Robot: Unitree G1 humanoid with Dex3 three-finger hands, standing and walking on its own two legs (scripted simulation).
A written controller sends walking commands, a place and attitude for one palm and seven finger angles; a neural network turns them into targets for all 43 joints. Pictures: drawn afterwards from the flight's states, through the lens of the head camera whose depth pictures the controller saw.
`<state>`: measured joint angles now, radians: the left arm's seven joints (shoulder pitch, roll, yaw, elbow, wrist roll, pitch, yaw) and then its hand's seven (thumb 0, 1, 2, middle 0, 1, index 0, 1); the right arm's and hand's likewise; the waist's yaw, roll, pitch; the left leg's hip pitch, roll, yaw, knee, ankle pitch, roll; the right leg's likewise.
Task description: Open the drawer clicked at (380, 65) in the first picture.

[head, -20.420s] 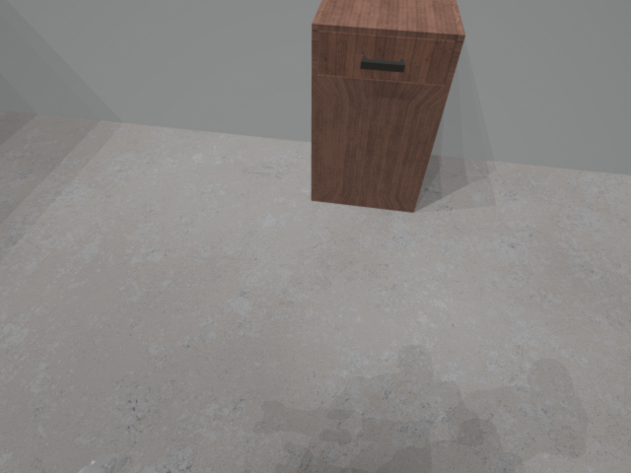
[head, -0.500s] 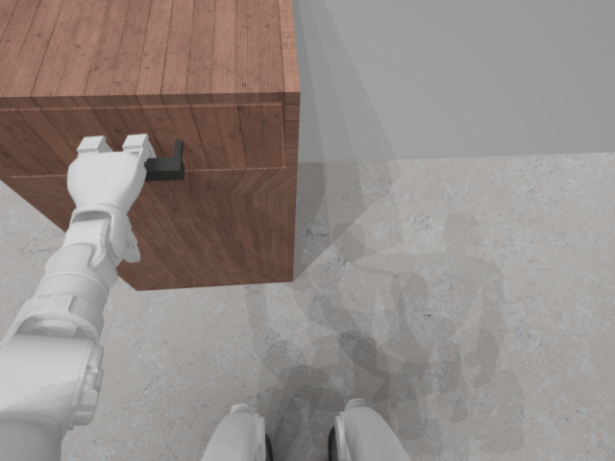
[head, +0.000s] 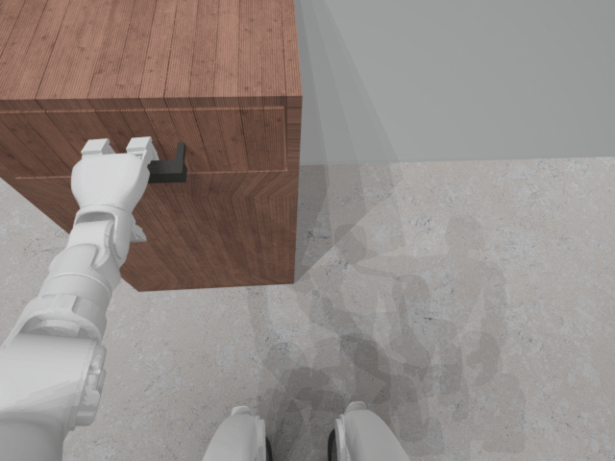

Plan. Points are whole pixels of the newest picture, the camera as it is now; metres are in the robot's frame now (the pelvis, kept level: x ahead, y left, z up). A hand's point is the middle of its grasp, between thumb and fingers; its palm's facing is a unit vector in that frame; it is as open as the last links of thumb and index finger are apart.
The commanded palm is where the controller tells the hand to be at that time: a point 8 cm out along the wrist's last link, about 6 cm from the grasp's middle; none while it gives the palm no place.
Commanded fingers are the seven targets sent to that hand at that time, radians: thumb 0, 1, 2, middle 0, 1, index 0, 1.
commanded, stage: close the thumb around the handle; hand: left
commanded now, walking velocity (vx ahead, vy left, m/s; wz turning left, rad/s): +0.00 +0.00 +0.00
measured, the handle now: (136, 161) +0.53 +0.23 -0.01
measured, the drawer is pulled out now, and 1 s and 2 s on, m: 0.00 0.04 0.06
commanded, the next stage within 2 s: pull the drawer open in 0.42 s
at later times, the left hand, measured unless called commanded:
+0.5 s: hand (128, 202) +0.47 +0.24 -0.02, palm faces -0.08 -0.03 -1.00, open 5.9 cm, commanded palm +0.45 +0.23 +0.03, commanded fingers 0.00 0.90 0.90 -0.40 -1.35 -0.40 -1.35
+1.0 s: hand (125, 230) +0.42 +0.24 -0.02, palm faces -0.05 -0.06 -1.00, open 5.9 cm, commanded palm +0.41 +0.23 +0.03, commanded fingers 0.00 0.90 0.90 -0.40 -1.35 -0.40 -1.35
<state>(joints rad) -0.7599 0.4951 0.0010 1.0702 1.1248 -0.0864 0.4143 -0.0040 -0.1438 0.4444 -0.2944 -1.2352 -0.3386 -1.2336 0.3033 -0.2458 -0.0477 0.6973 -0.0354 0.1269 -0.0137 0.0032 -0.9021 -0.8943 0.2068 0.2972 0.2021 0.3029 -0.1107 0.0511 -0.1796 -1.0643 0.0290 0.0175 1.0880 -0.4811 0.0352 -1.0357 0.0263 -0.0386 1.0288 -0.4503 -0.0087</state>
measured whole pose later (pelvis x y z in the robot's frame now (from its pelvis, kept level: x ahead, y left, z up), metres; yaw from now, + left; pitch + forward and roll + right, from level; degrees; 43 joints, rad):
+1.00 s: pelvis +0.03 +0.01 +0.02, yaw -1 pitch +23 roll -2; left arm -0.39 0.40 0.01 0.76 1.11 -0.07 0.47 0.01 0.72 0.76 -0.27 -1.35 -0.36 -1.31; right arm 0.27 -0.23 -0.07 0.66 -0.03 0.17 0.01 0.01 -0.90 -0.89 0.21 0.30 0.20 0.30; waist -0.06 0.05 -0.19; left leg -0.90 0.03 0.05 0.99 -0.50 0.04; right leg -0.88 0.03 0.00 0.93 -0.45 0.00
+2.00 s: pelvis +0.01 +0.00 +0.01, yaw -1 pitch +23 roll -2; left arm -0.42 0.42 0.02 0.80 1.09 -0.09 0.46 0.01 0.72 0.78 -0.26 -1.34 -0.35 -1.32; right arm 0.29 -0.24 -0.07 0.67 -0.01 0.15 -0.01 0.01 -0.90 -0.89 0.21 0.30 0.20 0.30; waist -0.06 0.05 -0.18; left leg -0.94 0.03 0.05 1.02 -0.47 0.04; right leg -0.94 0.04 0.00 0.98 -0.44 -0.01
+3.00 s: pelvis +0.03 -0.01 +0.02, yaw -1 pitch +19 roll +0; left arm 0.27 0.35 0.03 0.22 1.08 -0.05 0.54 0.02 0.72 0.75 -0.25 -1.31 -0.38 -1.31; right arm 0.22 -0.25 -0.07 0.60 -0.04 0.12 0.01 0.01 -0.90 -0.89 0.20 0.30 0.20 0.30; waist -0.04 0.04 -0.18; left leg -0.81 0.04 0.05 1.00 -0.52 0.01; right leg -0.82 0.04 0.00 0.99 -0.49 -0.03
